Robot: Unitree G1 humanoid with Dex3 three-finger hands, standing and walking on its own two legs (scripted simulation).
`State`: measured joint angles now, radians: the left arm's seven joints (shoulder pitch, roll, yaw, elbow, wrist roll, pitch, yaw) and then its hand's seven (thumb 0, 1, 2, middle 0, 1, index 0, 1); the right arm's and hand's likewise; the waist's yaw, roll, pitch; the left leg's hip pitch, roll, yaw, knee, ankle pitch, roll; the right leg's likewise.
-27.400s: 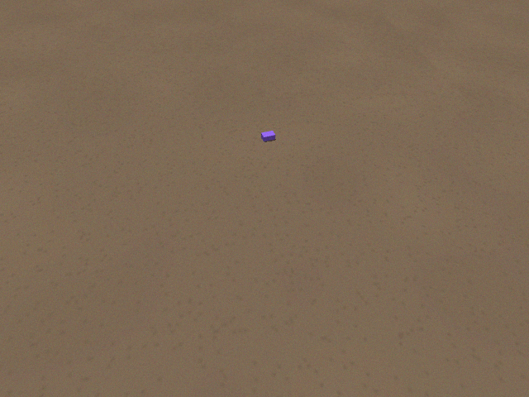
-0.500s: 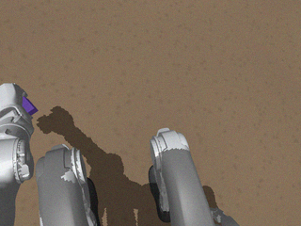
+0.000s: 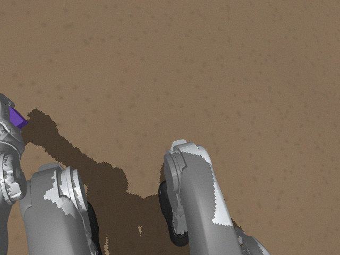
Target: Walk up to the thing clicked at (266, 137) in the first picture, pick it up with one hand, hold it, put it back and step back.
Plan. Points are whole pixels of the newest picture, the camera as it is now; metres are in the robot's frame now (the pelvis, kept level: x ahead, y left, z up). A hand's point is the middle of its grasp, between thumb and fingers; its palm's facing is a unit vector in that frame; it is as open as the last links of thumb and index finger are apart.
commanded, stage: rest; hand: left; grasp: from above
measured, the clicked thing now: (5, 124) +0.43 +0.31 -0.24
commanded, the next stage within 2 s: open in 1.14 s
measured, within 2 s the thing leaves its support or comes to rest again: rests again in 0.74 s
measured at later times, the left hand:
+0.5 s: hand (13, 126) +0.42 +0.30 -0.24, palm faces -0.35 -0.31 -0.88, open 7.8 cm
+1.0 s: hand (17, 125) +0.43 +0.30 -0.26, palm faces -0.34 -0.32 -0.89, open 7.8 cm
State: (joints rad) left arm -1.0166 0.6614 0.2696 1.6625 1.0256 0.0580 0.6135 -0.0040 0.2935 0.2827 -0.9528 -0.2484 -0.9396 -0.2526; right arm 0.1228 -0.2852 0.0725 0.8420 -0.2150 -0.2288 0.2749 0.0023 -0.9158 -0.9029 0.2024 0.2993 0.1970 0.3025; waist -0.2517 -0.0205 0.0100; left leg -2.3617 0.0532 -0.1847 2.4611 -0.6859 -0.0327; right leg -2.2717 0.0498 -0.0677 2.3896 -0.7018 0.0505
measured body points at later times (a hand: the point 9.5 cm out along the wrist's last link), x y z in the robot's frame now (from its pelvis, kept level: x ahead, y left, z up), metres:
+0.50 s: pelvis +0.00 +0.01 -0.01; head +0.27 +0.08 +0.34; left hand +0.44 +0.31 -0.19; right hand +0.01 -0.25 -0.10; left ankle +0.07 +0.14 -0.28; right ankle +0.09 -0.12 -0.28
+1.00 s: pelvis +0.00 +0.01 -0.01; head +0.27 +0.10 +0.33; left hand +0.45 +0.31 -0.21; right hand +0.01 -0.23 -0.08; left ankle +0.07 +0.14 -0.28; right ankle +0.09 -0.12 -0.28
